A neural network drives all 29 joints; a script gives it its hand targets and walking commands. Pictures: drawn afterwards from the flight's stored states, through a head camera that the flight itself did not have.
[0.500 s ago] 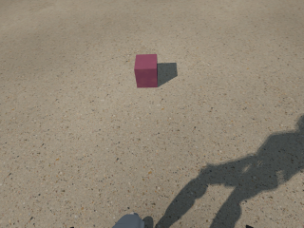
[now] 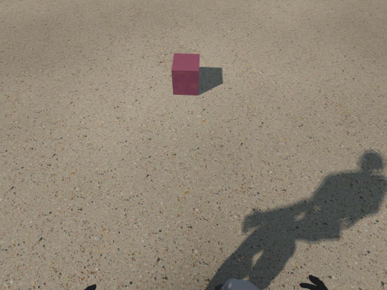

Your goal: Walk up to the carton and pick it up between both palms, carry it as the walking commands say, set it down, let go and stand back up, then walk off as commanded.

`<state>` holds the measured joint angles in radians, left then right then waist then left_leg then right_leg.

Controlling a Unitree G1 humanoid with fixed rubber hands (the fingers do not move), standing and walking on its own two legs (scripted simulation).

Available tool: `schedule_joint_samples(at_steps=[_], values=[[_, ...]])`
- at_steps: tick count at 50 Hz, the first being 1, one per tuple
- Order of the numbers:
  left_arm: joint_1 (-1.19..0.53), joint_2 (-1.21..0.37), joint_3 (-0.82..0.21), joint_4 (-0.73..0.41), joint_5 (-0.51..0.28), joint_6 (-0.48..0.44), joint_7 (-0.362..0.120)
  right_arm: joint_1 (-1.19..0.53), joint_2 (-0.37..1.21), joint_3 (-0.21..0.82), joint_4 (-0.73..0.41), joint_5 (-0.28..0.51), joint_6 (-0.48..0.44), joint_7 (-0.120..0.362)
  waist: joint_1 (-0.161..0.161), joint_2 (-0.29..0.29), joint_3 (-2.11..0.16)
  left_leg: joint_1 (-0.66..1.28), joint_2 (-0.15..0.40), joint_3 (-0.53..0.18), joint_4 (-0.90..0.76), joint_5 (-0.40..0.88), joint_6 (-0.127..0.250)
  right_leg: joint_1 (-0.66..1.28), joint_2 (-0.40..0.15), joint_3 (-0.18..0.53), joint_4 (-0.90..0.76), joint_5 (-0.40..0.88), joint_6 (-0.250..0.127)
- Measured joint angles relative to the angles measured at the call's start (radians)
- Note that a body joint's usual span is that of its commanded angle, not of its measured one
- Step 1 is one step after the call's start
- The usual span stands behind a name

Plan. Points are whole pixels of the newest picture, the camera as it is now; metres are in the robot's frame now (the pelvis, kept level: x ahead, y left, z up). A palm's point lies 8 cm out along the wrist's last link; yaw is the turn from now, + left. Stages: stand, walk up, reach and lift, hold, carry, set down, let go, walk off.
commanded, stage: stand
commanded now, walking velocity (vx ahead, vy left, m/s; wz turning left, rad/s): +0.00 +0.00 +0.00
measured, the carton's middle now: (186, 74) +1.61 +0.06 -0.65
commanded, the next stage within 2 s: none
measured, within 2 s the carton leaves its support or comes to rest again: neither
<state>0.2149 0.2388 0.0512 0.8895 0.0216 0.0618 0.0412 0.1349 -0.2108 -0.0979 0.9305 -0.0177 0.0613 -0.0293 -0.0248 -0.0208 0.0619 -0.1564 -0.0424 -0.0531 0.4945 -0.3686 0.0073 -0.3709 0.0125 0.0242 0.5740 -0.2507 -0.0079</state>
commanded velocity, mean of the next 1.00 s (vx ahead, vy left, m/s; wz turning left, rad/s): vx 0.00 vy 0.00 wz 0.00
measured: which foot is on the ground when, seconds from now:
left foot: down 0.00-1.00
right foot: up 0.00-0.32, down 0.34-1.00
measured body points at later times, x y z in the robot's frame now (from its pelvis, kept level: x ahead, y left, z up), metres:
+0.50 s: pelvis -0.05 -0.03 +0.01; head -0.03 -0.05 +0.46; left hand +0.03 +0.22 -0.12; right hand +0.01 -0.28 -0.14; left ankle -0.04 +0.11 -0.73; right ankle -0.10 -0.13 -0.73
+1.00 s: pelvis -0.05 -0.02 +0.01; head -0.03 -0.01 +0.46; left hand +0.03 +0.22 -0.14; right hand +0.00 -0.29 -0.13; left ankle -0.04 +0.11 -0.73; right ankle -0.10 -0.13 -0.73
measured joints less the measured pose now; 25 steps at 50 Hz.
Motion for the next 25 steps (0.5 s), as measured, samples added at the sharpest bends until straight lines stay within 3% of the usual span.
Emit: schedule_joint_samples(at_steps=[2,5,9,13,16,18,25], values=[[0.007,0.010,0.000,0.000,0.000,0.007,-0.001,0.031,0.023,0.000,0.013,-0.002,0.000,0.000,0.000,-0.018,-0.001,-0.007,0.005,0.002,0.004,0.033,0.016,-0.023,0.006,-0.001,0.115,-0.068,0.000],[0.019,0.011,-0.001,-0.001,0.000,0.007,-0.007,0.063,0.027,0.000,0.021,-0.004,-0.004,0.000,0.001,-0.028,-0.002,-0.011,0.011,0.003,-0.011,0.070,0.021,-0.019,0.013,0.001,0.253,-0.073,0.000],[0.023,0.011,-0.001,0.000,0.000,0.007,-0.009,0.069,0.027,0.000,0.021,-0.004,-0.026,0.000,0.001,-0.041,-0.003,-0.027,0.011,0.009,-0.030,0.095,0.021,0.040,-0.002,0.002,0.261,-0.074,0.000],[0.016,0.011,-0.001,-0.001,0.000,0.007,-0.009,0.080,0.027,0.000,0.022,-0.004,-0.036,0.000,0.002,-0.042,-0.003,-0.039,0.011,0.011,-0.035,0.109,0.021,0.136,-0.016,0.002,0.152,-0.123,0.000],[0.008,0.011,-0.001,-0.001,0.000,0.007,-0.009,0.079,0.027,0.000,0.023,-0.004,-0.037,0.000,0.003,-0.040,-0.004,-0.050,0.010,0.013,-0.035,0.116,0.009,0.221,-0.016,0.003,-0.025,-0.150,0.000],[0.007,0.005,-0.001,0.001,0.000,0.000,-0.009,0.071,0.024,0.000,0.024,-0.004,-0.037,0.000,0.001,-0.028,-0.003,-0.054,0.015,0.014,-0.034,0.120,-0.002,0.259,-0.012,-0.001,-0.127,-0.077,-0.002],[0.014,-0.032,-0.001,0.008,0.000,-0.029,-0.009,0.063,0.010,0.000,0.029,-0.004,-0.037,0.000,0.001,0.044,-0.002,-0.026,0.035,0.001,-0.051,0.148,-0.003,0.287,0.010,-0.007,-0.142,-0.070,-0.020]])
